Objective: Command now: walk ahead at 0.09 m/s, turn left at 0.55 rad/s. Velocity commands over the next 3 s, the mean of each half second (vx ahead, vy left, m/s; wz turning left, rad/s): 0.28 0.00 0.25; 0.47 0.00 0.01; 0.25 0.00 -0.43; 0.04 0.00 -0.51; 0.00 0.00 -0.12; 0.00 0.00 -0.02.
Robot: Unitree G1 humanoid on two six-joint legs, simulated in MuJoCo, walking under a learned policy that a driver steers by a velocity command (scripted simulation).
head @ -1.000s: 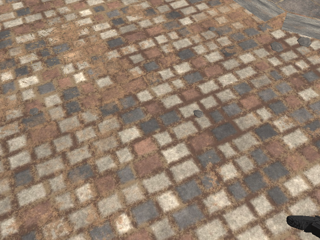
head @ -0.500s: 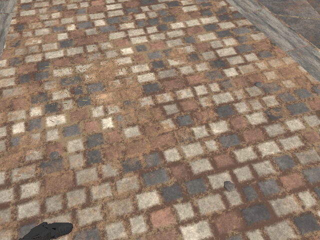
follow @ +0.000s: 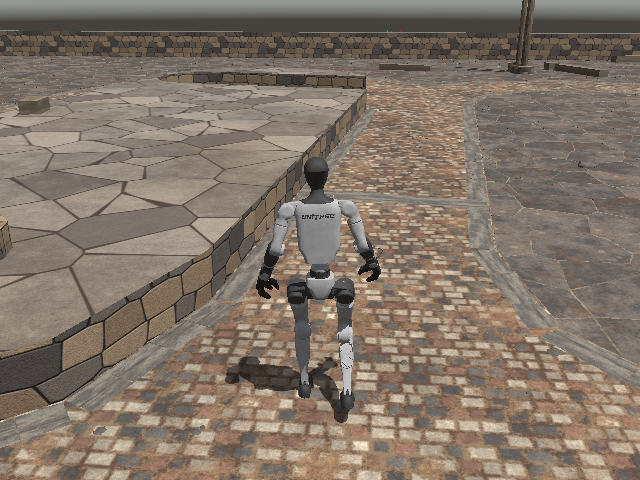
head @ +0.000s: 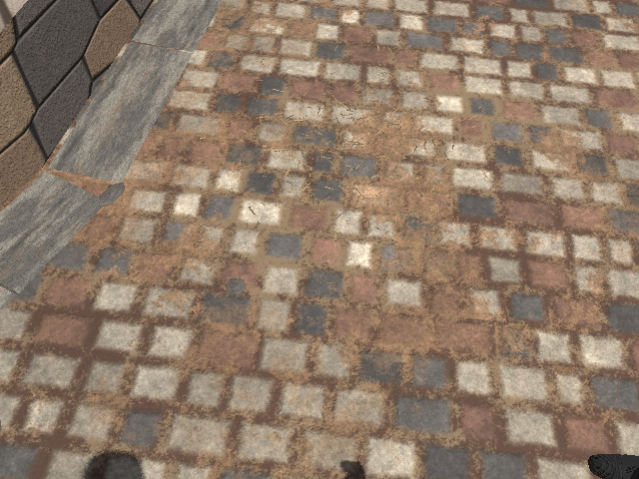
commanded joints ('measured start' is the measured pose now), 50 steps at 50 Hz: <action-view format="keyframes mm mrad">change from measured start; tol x32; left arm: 1 19 122 24 -69 10 4 13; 50 149 32 4 -51 -13 -27 -2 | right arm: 1 49 -135 -41 -60 19 -7 -15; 50 84 -70 -11 160 -12 -116 -4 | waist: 1 -22 46 -247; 35 79 -131 0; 41 -147 260 -518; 50 1 81 -57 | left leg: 1 372 270 -356 -200 277 195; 15 72 194 -348 -266 -490 120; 21 -457 64 -96 464 -263 -39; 36 -58 55 42 -53 33 -36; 39 542 105 -16 -62 45 66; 40 948 389 -470 -84 -109 222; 50 279 267 -93 -449 120 165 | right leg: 1 -264 -49 98 55 78 7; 16 205 1 -2 -643 264 -83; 19 335 -397 698 -993 -236 -316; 38 359 -201 75 -690 988 -158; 41 -323 32 126 116 -3 -48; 50 -302 -135 102 -99 410 -16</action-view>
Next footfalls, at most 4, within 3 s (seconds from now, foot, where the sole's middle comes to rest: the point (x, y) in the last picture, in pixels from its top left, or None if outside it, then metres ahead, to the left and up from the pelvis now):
0.34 right None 0.14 -0.15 -0.76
0.78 left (253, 474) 0.40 0.14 -0.76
1.26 right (358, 332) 0.72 -0.06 -0.76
1.72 left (263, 311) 0.76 0.15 -0.76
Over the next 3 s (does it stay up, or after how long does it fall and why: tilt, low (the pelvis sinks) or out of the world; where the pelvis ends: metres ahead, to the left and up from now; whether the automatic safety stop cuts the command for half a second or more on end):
stays up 0.66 0.03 0.01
